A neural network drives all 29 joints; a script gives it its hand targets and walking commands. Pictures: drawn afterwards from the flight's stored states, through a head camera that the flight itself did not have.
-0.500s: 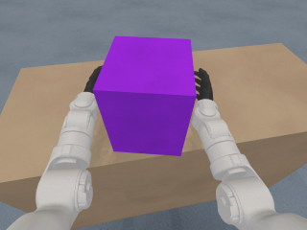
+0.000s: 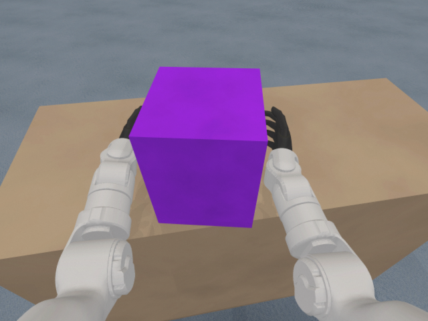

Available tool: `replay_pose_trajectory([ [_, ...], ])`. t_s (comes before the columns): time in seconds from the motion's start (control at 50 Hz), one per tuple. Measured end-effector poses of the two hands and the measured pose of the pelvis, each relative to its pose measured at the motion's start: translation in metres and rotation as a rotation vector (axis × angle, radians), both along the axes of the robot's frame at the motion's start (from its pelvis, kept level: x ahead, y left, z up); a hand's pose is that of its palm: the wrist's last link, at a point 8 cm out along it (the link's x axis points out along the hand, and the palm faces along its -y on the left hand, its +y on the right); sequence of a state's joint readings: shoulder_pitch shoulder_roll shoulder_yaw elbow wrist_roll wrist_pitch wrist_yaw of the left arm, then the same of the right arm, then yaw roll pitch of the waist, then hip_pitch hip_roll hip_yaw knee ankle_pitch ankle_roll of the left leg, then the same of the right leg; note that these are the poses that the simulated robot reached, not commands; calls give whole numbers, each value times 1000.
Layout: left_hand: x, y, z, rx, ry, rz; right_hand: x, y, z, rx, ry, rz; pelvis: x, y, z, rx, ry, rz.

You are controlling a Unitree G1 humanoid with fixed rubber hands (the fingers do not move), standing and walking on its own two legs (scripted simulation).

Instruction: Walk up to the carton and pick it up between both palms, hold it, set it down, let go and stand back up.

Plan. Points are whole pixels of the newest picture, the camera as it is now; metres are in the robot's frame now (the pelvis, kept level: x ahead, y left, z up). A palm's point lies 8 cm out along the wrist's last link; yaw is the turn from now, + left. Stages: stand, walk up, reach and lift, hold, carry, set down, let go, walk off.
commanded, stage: reach and lift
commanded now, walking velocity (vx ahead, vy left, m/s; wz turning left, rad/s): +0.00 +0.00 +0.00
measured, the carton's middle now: (206, 149) +0.41 -0.01 +0.10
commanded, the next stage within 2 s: none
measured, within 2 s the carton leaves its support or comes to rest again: leaves its support in 0.34 s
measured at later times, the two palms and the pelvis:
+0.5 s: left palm (126, 128) +0.42 +0.13 +0.17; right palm (283, 140) +0.36 -0.15 +0.15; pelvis +0.00 +0.00 +0.00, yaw +0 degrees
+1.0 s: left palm (116, 122) +0.40 +0.14 +0.19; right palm (278, 137) +0.36 -0.14 +0.16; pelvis -0.01 +0.00 +0.00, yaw +0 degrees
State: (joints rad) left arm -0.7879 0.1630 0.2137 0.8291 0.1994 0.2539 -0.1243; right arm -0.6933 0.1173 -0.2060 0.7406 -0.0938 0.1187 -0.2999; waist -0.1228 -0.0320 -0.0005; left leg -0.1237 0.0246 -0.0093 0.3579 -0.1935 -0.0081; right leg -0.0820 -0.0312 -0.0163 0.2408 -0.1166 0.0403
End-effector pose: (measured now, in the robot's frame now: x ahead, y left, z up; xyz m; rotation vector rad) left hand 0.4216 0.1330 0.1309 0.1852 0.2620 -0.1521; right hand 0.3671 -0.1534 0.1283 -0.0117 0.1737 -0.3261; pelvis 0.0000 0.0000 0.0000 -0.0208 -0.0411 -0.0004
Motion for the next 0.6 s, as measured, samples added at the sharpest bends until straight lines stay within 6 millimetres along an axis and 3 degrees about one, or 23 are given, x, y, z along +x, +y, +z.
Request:
replay_pose_trajectory([
  [0.34,-1,1,2,-2,-14,5,-1,1,2,3,-20,-4,0,1,0,-1,-2,0],
  [0.5,-2,0,36,-9,-147,2,-5,1,24,40,-162,-16,0,1,0,-1,-12,0],
  [0.6,-10,-1,49,25,-163,4,-12,1,20,65,-174,-17,-4,2,0,-3,-62,2],
])
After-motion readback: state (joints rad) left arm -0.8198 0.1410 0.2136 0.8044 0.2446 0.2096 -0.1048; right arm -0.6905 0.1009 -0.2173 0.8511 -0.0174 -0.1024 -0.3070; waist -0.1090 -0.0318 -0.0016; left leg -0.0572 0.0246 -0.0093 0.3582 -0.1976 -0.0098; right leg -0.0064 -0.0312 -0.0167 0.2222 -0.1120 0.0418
